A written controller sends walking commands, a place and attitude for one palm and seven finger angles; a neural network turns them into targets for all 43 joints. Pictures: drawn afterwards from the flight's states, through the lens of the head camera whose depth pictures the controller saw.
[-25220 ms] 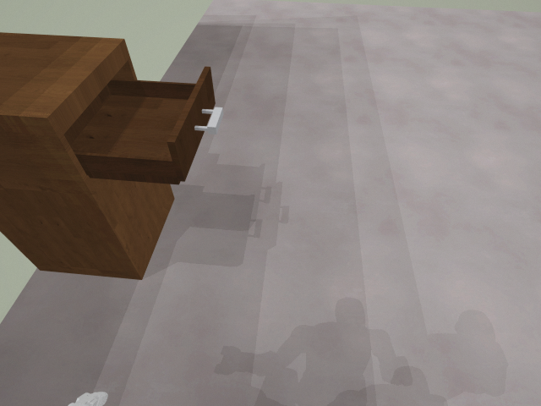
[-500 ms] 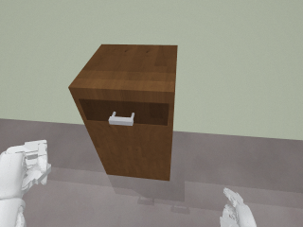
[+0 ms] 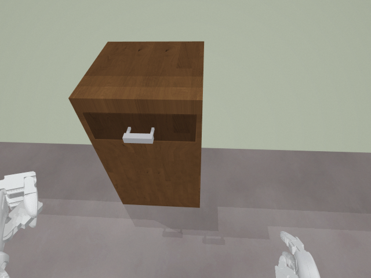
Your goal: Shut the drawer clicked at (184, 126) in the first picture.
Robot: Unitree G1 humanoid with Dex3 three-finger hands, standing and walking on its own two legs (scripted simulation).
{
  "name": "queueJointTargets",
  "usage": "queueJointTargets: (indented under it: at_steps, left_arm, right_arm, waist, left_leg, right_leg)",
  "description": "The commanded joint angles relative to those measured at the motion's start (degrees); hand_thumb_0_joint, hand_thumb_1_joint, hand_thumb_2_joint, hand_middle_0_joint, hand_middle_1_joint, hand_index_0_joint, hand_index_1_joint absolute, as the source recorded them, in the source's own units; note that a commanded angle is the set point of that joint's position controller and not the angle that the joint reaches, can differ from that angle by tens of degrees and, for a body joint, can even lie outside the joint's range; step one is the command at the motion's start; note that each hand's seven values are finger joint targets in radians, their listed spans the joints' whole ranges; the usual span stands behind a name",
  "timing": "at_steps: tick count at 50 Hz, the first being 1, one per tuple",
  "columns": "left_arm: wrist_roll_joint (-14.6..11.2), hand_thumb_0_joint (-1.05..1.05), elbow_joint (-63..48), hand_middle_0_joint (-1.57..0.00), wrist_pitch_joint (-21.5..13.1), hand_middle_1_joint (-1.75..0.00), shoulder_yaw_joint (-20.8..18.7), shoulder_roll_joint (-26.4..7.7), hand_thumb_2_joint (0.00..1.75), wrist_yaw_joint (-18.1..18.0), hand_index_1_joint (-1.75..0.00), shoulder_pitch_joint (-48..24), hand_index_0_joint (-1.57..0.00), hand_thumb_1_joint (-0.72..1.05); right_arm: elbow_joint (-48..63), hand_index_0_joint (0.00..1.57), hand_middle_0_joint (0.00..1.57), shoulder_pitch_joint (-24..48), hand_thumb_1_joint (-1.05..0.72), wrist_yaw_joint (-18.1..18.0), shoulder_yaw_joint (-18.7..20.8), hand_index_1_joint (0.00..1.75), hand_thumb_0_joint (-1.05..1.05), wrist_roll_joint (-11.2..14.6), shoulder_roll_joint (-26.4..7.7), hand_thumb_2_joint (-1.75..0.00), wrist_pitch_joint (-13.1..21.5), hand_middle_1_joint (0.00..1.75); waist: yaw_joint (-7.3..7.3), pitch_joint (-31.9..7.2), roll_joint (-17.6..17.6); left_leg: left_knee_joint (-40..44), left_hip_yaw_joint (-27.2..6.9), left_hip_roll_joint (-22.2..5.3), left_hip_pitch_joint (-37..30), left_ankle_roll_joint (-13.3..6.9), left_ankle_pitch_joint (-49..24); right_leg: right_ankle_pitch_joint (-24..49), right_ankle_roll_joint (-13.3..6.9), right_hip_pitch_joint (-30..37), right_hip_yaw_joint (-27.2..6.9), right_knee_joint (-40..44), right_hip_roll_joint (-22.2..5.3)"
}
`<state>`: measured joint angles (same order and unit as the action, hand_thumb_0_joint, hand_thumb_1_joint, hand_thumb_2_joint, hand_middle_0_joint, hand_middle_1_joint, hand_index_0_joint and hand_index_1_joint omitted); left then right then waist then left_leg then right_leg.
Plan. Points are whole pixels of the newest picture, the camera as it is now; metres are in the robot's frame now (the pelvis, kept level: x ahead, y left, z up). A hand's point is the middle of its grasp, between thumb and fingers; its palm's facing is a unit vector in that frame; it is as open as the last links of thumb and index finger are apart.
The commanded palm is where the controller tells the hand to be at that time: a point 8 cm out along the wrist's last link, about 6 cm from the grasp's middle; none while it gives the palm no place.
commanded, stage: step back with the hand held close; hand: left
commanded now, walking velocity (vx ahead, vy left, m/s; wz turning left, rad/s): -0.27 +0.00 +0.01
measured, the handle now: (139, 133) +0.62 +0.23 -0.12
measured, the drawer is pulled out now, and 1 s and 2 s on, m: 0.00 0.00 0.00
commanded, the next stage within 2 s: stop stepping back and stand still in 1.54 s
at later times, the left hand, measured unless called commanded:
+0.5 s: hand (12, 242) +0.14 +0.26 +0.15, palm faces +0.37 -0.79 -0.48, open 3.2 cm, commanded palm +0.08 +0.30 +0.17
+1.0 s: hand out of the picture +0.09 +0.25 +0.15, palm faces +0.34 -0.80 -0.50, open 3.2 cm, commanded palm +0.02 +0.30 +0.17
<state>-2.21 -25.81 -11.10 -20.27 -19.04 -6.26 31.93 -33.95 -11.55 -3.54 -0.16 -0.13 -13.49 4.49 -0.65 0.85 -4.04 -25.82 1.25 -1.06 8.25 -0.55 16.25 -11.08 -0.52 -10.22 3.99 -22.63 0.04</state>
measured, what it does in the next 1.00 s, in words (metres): shifts its weight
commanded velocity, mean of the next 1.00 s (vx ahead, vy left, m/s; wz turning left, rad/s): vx -0.32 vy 0.00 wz -0.01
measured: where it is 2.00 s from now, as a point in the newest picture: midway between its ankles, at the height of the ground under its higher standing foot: outside the picture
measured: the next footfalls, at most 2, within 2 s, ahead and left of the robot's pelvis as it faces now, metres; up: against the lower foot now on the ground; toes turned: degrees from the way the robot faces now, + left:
right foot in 1.28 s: -0.16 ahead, -0.11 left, +0.00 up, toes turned +10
left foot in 1.76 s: -0.11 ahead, +0.13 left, +0.00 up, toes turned +1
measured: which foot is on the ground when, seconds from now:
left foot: down 0.00-1.00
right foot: down 0.00-1.00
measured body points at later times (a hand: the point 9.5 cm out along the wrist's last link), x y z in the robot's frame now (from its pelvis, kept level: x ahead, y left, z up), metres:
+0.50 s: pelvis -0.05 +0.02 -0.01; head -0.03 +0.02 +0.44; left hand +0.11 +0.30 +0.18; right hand +0.14 -0.21 -0.09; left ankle -0.02 +0.11 -0.74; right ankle +0.01 -0.11 -0.74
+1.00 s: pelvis -0.10 +0.02 -0.02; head -0.06 +0.03 +0.43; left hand +0.07 +0.29 +0.18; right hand +0.09 -0.22 -0.09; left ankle -0.03 +0.11 -0.74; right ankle -0.02 -0.11 -0.74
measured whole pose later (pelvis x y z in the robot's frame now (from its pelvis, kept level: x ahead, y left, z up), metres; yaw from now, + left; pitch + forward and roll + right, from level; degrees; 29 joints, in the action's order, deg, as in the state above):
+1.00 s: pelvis -0.10 +0.02 -0.02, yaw +2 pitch +1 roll -2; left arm -0.4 -36.0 -16.0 -22.7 -23.1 -7.2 35.6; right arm -32.3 -8.6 -3.8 1.4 -0.2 -11.8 3.4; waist 0.7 3.0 0.4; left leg -36.6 0.2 0.7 26.1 -2.4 13.4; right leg -9.1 1.0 -24.1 -1.2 -31.6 1.2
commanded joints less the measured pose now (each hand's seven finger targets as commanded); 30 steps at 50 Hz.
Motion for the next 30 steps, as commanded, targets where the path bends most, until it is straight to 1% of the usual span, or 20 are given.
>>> queueJointTargets:
  at_steps: [1,3,4,7,9,11,13,14,16,18,19,20,22,23,24,25,27,28,29,30]
  left_arm:
    - [-0.5,0.0,-12.3,-1.4,-4.0,-1.6,-6.5,-10.1,0.9,-1.4,-1.6,3.2,-1.4,0.9]
    - [-0.6,0.0,-13.8,-1.4,-4.1,-1.6,-7.4,-11.2,0.9,-1.7,-1.6,3.7,-1.4,0.9]
    - [-0.8,0.0,-14.5,-1.4,-4.2,-1.6,-8.3,-12.1,0.9,-1.8,-1.6,3.9,-1.4,0.9]
    - [-0.8,0.0,-15.1,-1.4,-4.2,-1.6,-8.5,-12.1,0.9,-2.2,-1.6,4.6,-1.4,0.9]
    - [-0.8,0.0,-15.4,-1.4,-4.1,-1.6,-8.1,-11.9,0.9,-2.1,-1.6,4.4,-1.4,0.9]
    - [-0.5,0.0,-15.0,-1.4,-4.2,-1.6,-7.4,-11.2,0.9,-2.3,-1.6,4.1,-1.4,0.9]
    - [-0.2,0.0,-15.3,-1.4,-4.3,-1.6,-7.2,-11.0,0.9,-2.4,-1.6,3.4,-1.4,0.9]
    - [0.0,0.0,-16.0,-1.4,-4.4,-1.6,-7.4,-11.4,0.9,-2.4,-1.6,2.8,-1.4,0.9]
    - [0.3,0.0,-15.7,-1.4,-4.6,-1.6,-7.2,-10.7,0.9,-2.5,-1.6,3.0,-1.4,0.9]
    - [0.6,0.0,-16.4,-1.4,-4.8,-1.6,-7.3,-10.7,0.9,-2.6,-1.6,2.4,-1.4,0.9]
    - [0.7,0.0,-16.7,-1.4,-4.8,-1.6,-8.0,-11.4,0.9,-2.7,-1.6,1.8,-1.4,0.9]
    - [0.7,0.0,-17.0,-1.4,-4.9,-1.6,-7.9,-11.2,0.9,-2.7,-1.6,1.9,-1.4,0.9]
    - [0.8,0.0,-16.9,-1.4,-5.1,-1.6,-7.9,-11.2,0.9,-2.9,-1.6,1.9,-1.4,0.9]
    - [0.7,0.0,-17.1,-1.4,-5.2,-1.6,-7.4,-11.0,0.9,-2.8,-1.6,1.6,-1.4,0.9]
    - [0.7,0.0,-18.1,-1.4,-5.3,-1.6,-8.2,-12.0,0.9,-3.0,-1.6,1.3,-1.4,0.9]
    - [0.5,0.0,-17.6,-1.4,-5.5,-1.6,-7.7,-11.4,0.9,-3.1,-1.6,1.6,-1.4,0.9]
    - [0.3,0.0,-17.5,-1.4,-6.0,-1.6,-7.3,-11.4,0.9,-3.4,-1.6,1.6,-1.4,0.9]
    - [0.3,0.0,-18.2,-1.4,-6.2,-1.6,-6.9,-11.3,0.9,-3.6,-1.6,1.3,-1.4,0.9]
    - [0.4,0.0,-18.9,-1.4,-6.5,-1.6,-7.5,-12.0,0.9,-3.8,-1.6,1.3,-1.4,0.9]
    - [0.5,0.0,-18.3,-1.4,-6.6,-1.6,-7.6,-11.7,0.9,-3.9,-1.6,2.3,-1.4,0.9]
  right_arm:
    - [9.9,0.2,0.2,6.2,-0.9,-0.5,3.1,0.3,0.0,0.1,-5.9,-0.9,0.7,0.3]
    - [10.5,0.2,0.2,6.3,-0.9,-0.7,3.4,0.3,0.0,0.2,-6.0,-0.9,0.1,0.3]
    - [10.7,0.2,0.2,6.7,-0.9,-0.9,3.4,0.3,0.0,0.2,-6.0,-0.9,0.0,0.3]
    - [11.0,0.2,0.2,6.3,-0.9,-1.2,3.7,0.3,0.0,0.4,-5.8,-0.9,-0.5,0.3]
    - [11.1,0.2,0.2,6.3,-0.9,-1.3,3.7,0.3,0.0,0.4,-6.0,-0.9,-0.5,0.3]
    - [11.0,0.2,0.2,6.1,-0.9,-1.4,3.7,0.3,0.0,0.4,-6.0,-0.9,-0.4,0.3]
    - [11.1,0.2,0.2,5.9,-0.9,-1.4,3.8,0.3,0.0,0.4,-6.3,-0.9,-0.1,0.3]
    - [11.2,0.2,0.2,6.2,-0.9,-1.5,3.7,0.3,0.0,0.3,-6.6,-0.9,0.1,0.3]
    - [11.3,0.2,0.2,5.7,-0.9,-1.5,3.7,0.3,0.0,0.4,-6.4,-0.9,0.5,0.3]
    - [11.5,0.2,0.2,5.5,-0.9,-1.4,3.7,0.3,0.0,0.4,-6.5,-0.9,0.8,0.3]
    - [11.6,0.2,0.2,5.8,-0.9,-1.5,3.6,0.3,0.0,0.2,-6.6,-0.9,0.9,0.3]
    - [11.7,0.2,0.2,5.7,-0.9,-1.5,3.5,0.3,0.0,0.4,-6.3,-0.9,1.0,0.3]
    - [11.5,0.2,0.2,5.3,-0.9,-1.4,3.6,0.3,0.0,0.3,-6.2,-0.9,1.2,0.3]
    - [11.4,0.2,0.2,5.0,-0.9,-1.2,3.6,0.3,0.0,0.3,-6.1,-0.9,1.3,0.3]
    - [11.3,0.2,0.2,5.0,-0.9,-1.3,3.8,0.3,0.0,0.1,-6.3,-0.9,1.3,0.3]
    - [11.0,0.2,0.2,4.9,-0.9,-1.2,3.6,0.3,0.0,0.2,-5.7,-0.9,1.3,0.3]
    - [10.3,0.2,0.2,4.3,-0.9,-1.1,3.7,0.3,0.0,0.0,-5.9,-0.9,1.2,0.3]
    - [10.3,0.2,0.2,4.2,-0.9,-1.1,3.6,0.3,0.0,0.0,-6.2,-0.9,1.2,0.3]
    - [10.2,0.2,0.2,4.6,-0.9,-1.4,3.7,0.3,0.0,-0.2,-6.3,-0.9,1.3,0.3]
    - [10.4,0.2,0.2,4.8,-0.9,-1.5,3.5,0.3,0.0,0.0,-6.3,-0.9,1.4,0.3]
  waist:
    - [0.13,-8.0,1.1]
    - [0.06,-9.4,2.2]
    - [-0.19,-10.2,1.6]
    - [-0.02,-10.2,2.2]
    - [0.01,-9.5,1.5]
    - [0.25,-7.7,0.4]
    - [0.41,-6.9,0.9]
    - [0.3,-6.5,-0.7]
    - [0.42,-6.0,0.3]
    - [0.59,-5.4,0.5]
    - [0.57,-5.2,0.7]
    - [0.61,-5.1,1.5]
    - [0.84,-4.7,3.4]
    - [1.12,-4.3,4.8]
    - [1.23,-4.8,5.1]
    - [1.34,-4.3,6.2]
    - [1.73,-4.2,6.4]
    - [1.92,-3.7,5.1]
    - [1.94,-4.1,3.1]
    - [1.85,-3.6,1.6]
  left_leg:
    - [4.3,-2.7,-2.0,4.7,-1.4,-17.8]
    - [4.0,-3.1,-2.1,5.5,-1.3,-20.1]
    - [4.2,-3.3,-2.1,6.0,-1.2,-20.6]
    - [4.0,-3.7,-2.4,7.9,-1.2,-21.2]
    - [4.6,-4.4,-2.7,9.3,-1.2,-19.7]
    - [5.7,-4.5,-3.3,11.9,-1.9,-14.7]
    - [6.7,-5.1,-3.9,15.2,-2.5,-10.0]
    - [7.6,-5.6,-4.1,17.5,-2.9,-6.9]
    - [8.0,-5.9,-4.4,21.1,-3.4,-2.3]
    - [8.3,-6.3,-4.5,24.2,-3.8,2.6]
    - [8.6,-6.8,-4.5,25.7,-3.9,4.4]
    - [8.0,-6.5,-4.2,26.3,-4.0,5.9]
    - [5.2,-5.4,-2.9,25.5,-3.6,7.4]
    - [3.7,-5.1,-2.1,23.9,-3.3,8.7]
    - [2.2,-4.9,-1.5,22.5,-3.0,8.7]
    - [0.6,-4.1,-0.7,20.0,-2.5,8.1]
    - [-1.6,-3.8,-0.1,16.1,-1.9,7.7]
    - [-1.5,-4.1,-0.3,14.9,-1.8,8.0]
    - [0.8,-5.0,-1.1,15.6,-2.0,8.2]
    - [3.9,-6.4,-2.4,17.2,-2.4,9.5]
  right_leg:
    - [16.1,0.1,6.2,-4.1,0.2,-4.1]
    - [18.2,0.4,7.0,-3.7,-1.2,-3.8]
    - [18.6,0.4,7.4,-3.5,-1.7,-3.7]
    - [20.2,0.7,7.7,-3.5,-3.2,-3.5]
    - [18.4,0.8,7.1,-3.4,-3.7,-3.2]
    - [14.6,1.1,6.4,-3.6,-4.4,-2.8]
    - [12.7,1.2,7.1,-3.9,-5.6,-2.4]
    - [11.9,1.3,8.1,-4.2,-6.5,-2.1]
    - [11.5,1.3,9.5,-4.5,-7.8,-2.0]
    - [10.6,1.3,10.4,-5.0,-8.6,-2.0]
    - [10.3,1.3,11.0,-5.4,-8.7,-1.9]
    - [9.8,1.3,10.9,-5.7,-8.4,-2.2]
    - [7.4,0.7,8.3,-7.6,-5.2,-3.4]
    - [4.0,0.2,5.4,-8.6,-2.8,-4.2]
    - [1.6,-0.2,3.7,-9.7,-0.6,-4.9]
    - [-1.5,-0.6,0.3,-10.5,1.7,-5.8]
    - [-7.5,-1.3,-5.1,-10.4,4.7,-6.8]
    - [-9.6,-1.3,-7.1,-9.7,5.1,-6.6]
    - [-9.6,-0.8,-6.3,-8.2,4.1,-5.6]
    - [-9.7,0.0,-4.8,-6.6,2.3,-4.0]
